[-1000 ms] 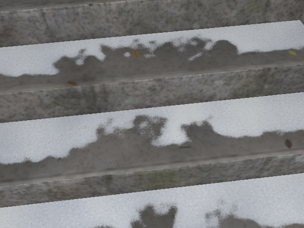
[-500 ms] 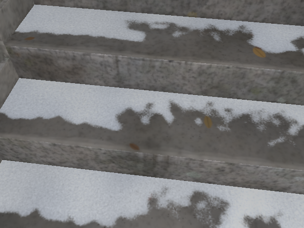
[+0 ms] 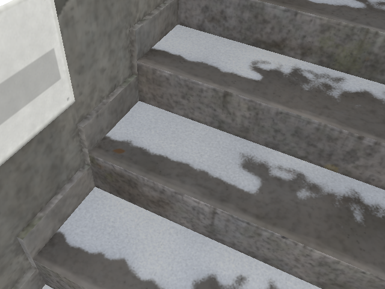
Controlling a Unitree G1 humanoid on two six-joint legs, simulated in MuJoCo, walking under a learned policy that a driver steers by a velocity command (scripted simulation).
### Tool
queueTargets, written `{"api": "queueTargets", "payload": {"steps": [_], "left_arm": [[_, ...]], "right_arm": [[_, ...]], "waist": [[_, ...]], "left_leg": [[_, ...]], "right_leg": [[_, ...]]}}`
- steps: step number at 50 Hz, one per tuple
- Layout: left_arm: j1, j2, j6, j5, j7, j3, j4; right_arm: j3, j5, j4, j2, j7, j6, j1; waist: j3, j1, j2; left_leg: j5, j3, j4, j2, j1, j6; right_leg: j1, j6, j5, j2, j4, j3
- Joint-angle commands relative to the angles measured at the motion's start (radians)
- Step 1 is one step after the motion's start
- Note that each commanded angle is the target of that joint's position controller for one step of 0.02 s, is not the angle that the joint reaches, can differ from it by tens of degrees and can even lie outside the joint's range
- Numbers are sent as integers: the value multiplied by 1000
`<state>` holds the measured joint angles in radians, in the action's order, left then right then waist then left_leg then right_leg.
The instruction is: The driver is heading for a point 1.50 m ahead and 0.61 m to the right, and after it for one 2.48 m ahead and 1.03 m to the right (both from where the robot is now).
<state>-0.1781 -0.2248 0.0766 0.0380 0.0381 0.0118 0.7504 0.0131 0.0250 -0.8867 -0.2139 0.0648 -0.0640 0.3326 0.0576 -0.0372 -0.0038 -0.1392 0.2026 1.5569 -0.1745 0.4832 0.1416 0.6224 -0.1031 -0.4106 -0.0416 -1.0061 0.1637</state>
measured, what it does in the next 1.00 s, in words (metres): climbs, turning right: left foot, then right foot 0.17 m higher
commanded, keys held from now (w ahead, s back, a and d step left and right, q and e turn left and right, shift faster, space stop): w+e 1.00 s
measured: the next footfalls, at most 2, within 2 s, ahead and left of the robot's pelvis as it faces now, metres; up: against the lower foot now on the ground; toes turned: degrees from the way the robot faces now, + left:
left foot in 0.40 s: +0.27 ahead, +0.20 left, +0.00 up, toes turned -7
right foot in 0.68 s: +0.47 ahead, -0.08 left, +0.17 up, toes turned -19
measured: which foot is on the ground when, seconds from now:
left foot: up 0.00-0.38, down 0.40-0.68, up 0.70-1.00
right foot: down 0.00-0.38, up 0.40-0.66, down 0.68-1.00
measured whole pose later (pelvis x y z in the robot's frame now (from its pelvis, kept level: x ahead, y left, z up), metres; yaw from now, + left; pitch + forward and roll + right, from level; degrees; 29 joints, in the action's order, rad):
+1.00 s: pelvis +0.50 -0.01 +0.25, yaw -32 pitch +4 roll +4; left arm -0.48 -0.18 0.01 -0.01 -0.01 0.00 0.88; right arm -0.12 0.04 -0.44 -0.05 -0.03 -0.08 -0.04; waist 0.02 -0.02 0.00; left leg -0.27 -0.04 2.07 0.08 1.37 0.02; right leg 0.27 -0.09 -0.28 -0.07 -0.49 -0.21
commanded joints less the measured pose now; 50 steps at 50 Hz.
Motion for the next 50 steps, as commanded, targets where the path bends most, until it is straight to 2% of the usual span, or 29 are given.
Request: {"api": "queueTargets", "payload": {"steps": [1, 4, 6, 8, 14, 16, 18, 19, 20, 21, 22, 23, 24, 25, 27, 29, 30, 32, 33, 34, 35, 36, 37, 39, 41, 44, 47, 48, 50], "left_arm": [[-137, 192, -7, 8, 0, -55, 144], [-134, 136, -11, -11, -47, -53, 189], [-72, 61, -3, -17, -52, -49, 157], [-117, -9, 14, -17, -46, -39, 149], [-447, -70, -33, -30, -8, 1, 217], [-418, -58, -53, -15, -4, -4, 219], [-335, -179, -58, -27, -16, 32, 185], [-240, -155, -44, -32, -16, 37, 126], [-93, -39, -5, -11, -38, 16, 58], [-34, 143, 63, -5, -59, -21, 13], [-102, 83, 86, -70, -72, -5, 3], [-57, 56, 67, -111, -68, -8, -60], [51, 121, 29, -144, -62, -42, -140], [127, 158, -9, -112, -59, -71, -189], [121, 204, -52, -75, -68, -105, -258], [37, 158, -33, -48, -74, -121, -300], [55, 85, -33, -32, -68, -90, -294], [-227, -23, -66, 8, -36, -15, -177], [-287, -62, -76, 36, -33, -1, -163], [-261, -134, -79, 25, -35, 33, -171], [-280, -275, -94, 17, -37, 79, -163], [-184, -361, -105, 58, -6, 84, -185], [-236, -240, -87, 30, -9, 52, -160], [-323, -134, -59, -38, -31, 36, -14], [-137, 16, -43, -65, -60, -4, -16], [-66, -31, -34, -22, -70, 7, -6], [-200, -87, -36, -31, -59, 16, 48], [-190, -105, -47, -67, -58, 25, 45], [-284, -117, -52, -59, -23, 40, 75]], "right_arm": [[-49, 7, 213, 77, 46, -20, -117], [-91, -39, 225, 134, 31, -10, -41], [-100, -2, 263, 81, 9, -8, -106], [-102, 26, 287, 81, -29, -6, -189], [-106, -31, 338, 57, -53, -31, -552], [-63, -17, 328, -41, -43, -57, -486], [5, -23, 273, -172, -47, -60, -259], [23, -40, 199, -185, -67, -42, -80], [30, -26, 105, -203, -91, -11, 107], [17, 43, 28, -181, -108, 26, 259], [25, 92, 41, -170, -110, 61, 313], [44, 76, 57, -177, -104, 64, 209], [42, 43, 37, -138, -110, 58, 102], [11, 37, 8, -27, -113, 41, 42], [-28, 7, -20, 64, -93, 13, -119], [-19, 8, 2, -53, -102, 15, -276], [-4, -12, -5, -169, -118, -16, -183], [80, -14, 44, -456, -98, -39, -232], [82, -64, 69, -432, -101, -24, -248], [74, -76, 104, -386, -102, -23, -230], [53, -45, 132, -254, -102, -40, -212], [32, -3, 154, -181, -60, -66, -146], [40, -2, 162, -160, -17, -79, -158], [-29, 30, 300, 22, -13, -60, -287], [-60, 5, 317, 68, -44, -40, -200], [-83, -10, 404, 79, -82, -12, -275], [-112, 13, 455, 126, -102, -12, -316], [-117, 18, 493, 112, -104, -16, -350], [-103, 22, 534, 81, -126, -17, -453]], "waist": [[-131, 102, -61], [-152, 168, -53], [-156, 181, -65], [-84, 126, 24], [-51, -103, 146], [-15, -22, 182], [120, 76, 281], [158, 147, 271], [178, 207, 47], [173, 199, -249], [295, 195, -204], [273, 156, -215], [131, 103, -283], [21, 71, -210], [-217, -56, -117], [-158, -179, -118], [-9, -160, -131], [191, -248, -248], [256, -264, -206], [277, -258, -129], [190, -206, 164], [363, -104, 460], [336, -115, 232], [-20, -29, 13], [-185, 101, 32], [-222, 145, 76], [-134, 101, 54], [-126, 107, 43], [-39, 16, 108]], "left_leg": [[-90, 21, 552, 104, 520, 21], [-54, -65, 477, 191, 650, -18], [141, -181, 215, 241, 528, -85], [261, -257, 122, 262, 426, -145], [-114, -372, -496, 229, 412, -179], [-224, -404, -787, 117, 154, -153], [60, -269, -1233, 141, -133, -120], [233, -169, -1392, 242, -410, -109], [675, -133, -1302, 386, -811, -106], [1676, 54, -924, 591, -1193, -35], [1665, 63, -931, 752, -1142, 93], [1107, 92, -1050, 754, -1068, 175], [515, 98, -1233, 737, -953, 161], [304, 25, -1306, 679, -811, 86], [264, -247, -1374, 524, -331, -59], [449, -570, -1479, 278, 248, -79], [895, -497, -1493, 282, 279, -1], [1912, -447, -1294, 468, -174, 67], [2012, -427, -1065, 475, -446, 58], [1961, -396, -845, 466, -469, 67], [810, -323, -331, 326, -131, -15], [-33, -101, 324, 68, 173, -81], [-88, 31, 612, 115, 336, -65], [-117, -69, 652, 157, 619, -29], [-113, -124, 693, 186, 664, -37], [-158, -238, 634, 198, 618, -81], [-172, -259, 762, 231, 869, -119], [-149, -248, 495, 268, 840, -127], [-86, -294, 318, 282, 785, -156]], "right_leg": [[-162, -142, -197, 264, 642, -697], [-95, -83, -11, 180, 650, -387], [85, -101, 15, 126, 680, -294], [108, -138, 75, 127, 715, -338], [-478, -161, 264, 233, 822, -451], [-632, -81, 978, 155, 650, -400], [-782, -33, 1259, 173, 385, -419], [-602, -11, 1037, 128, 227, -422], [-143, 17, 450, 45, -124, -339], [504, 34, -242, -108, -654, -342], [655, 57, -265, -71, -1099, -373], [787, 65, -289, -22, -1282, -321], [955, 95, -316, 64, -1381, -269], [981, 102, -327, 107, -1434, -287], [830, 58, -189, 111, -1259, -276], [118, 65, 77, 82, -522, -63], [-236, 70, 239, -27, -486, 23], [-308, 57, -50, -67, -454, 23], [-242, 28, -62, -81, -240, 6], [-329, 5, -23, -127, 43, -47], [-529, -127, 429, 31, 353, -504], [-627, -356, 435, 284, 626, -1155], [-581, -315, 131, 321, 674, -1193], [-394, -160, -186, 211, 657, -875], [-156, -91, -102, 103, 630, -633], [59, -98, 95, 65, 703, -451], [-155, -108, 12, 98, 718, -548], [-145, -83, -30, 58, 727, -521], [-234, -130, 77, 99, 789, -591]]}}
Over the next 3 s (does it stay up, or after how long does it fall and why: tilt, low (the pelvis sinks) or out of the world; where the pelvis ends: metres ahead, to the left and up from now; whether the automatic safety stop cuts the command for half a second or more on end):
stays up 1.40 -0.72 0.89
